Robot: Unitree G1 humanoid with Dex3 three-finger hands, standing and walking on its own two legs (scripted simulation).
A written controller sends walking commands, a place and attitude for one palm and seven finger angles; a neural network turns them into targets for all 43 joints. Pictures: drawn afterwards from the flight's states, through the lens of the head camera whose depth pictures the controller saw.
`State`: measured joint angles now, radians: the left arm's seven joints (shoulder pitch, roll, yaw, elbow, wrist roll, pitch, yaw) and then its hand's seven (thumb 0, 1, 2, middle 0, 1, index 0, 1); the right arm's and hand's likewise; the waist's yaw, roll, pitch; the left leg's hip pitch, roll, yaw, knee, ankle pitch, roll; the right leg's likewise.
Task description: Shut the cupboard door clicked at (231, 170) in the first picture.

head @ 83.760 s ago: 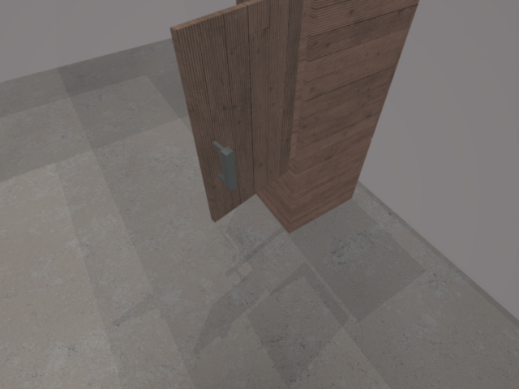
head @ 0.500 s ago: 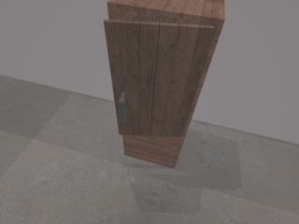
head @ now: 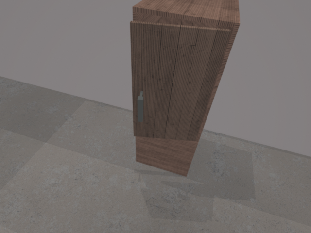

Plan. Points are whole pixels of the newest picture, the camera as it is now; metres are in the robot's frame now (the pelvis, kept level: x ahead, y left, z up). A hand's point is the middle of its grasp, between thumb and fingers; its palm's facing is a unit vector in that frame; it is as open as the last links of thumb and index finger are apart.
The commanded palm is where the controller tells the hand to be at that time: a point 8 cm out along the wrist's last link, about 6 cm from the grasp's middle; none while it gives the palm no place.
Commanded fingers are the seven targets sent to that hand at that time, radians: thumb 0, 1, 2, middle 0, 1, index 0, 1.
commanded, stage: come to a stop and stand still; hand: left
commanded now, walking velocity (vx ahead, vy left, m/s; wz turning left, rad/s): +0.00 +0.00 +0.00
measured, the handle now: (140, 106) +0.66 +0.11 -0.08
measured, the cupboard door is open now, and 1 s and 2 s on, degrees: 14 14 14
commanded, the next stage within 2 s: look again from close up in 0.56 s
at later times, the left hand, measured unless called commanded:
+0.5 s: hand out of the picture +0.04 +0.19 -0.16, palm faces -0.04 -0.98 -0.21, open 7.2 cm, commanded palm none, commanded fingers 0.00 0.90 0.90 -0.20 -0.30 -0.20 -0.30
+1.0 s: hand out of the picture -0.05 +0.15 -0.15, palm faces -0.02 -0.99 -0.15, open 7.4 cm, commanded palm none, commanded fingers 0.00 0.90 0.90 -0.20 -0.30 -0.20 -0.30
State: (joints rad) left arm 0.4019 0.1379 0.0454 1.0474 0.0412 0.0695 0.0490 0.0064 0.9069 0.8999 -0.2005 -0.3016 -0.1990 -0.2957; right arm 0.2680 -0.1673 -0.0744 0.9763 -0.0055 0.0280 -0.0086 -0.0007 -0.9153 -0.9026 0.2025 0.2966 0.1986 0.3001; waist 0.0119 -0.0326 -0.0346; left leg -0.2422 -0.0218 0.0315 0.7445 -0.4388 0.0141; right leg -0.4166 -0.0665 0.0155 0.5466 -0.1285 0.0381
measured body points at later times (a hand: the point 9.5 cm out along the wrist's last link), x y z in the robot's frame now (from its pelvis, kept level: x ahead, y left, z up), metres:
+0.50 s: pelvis -0.01 +0.01 +0.02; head +0.00 +0.01 +0.47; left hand +0.04 +0.24 -0.14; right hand -0.08 -0.19 -0.14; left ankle -0.04 +0.09 -0.72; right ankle -0.07 -0.10 -0.72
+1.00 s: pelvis -0.03 +0.00 +0.02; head -0.01 +0.00 +0.47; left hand -0.04 +0.20 -0.14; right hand -0.03 -0.23 -0.14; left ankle -0.04 +0.09 -0.72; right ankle -0.07 -0.10 -0.72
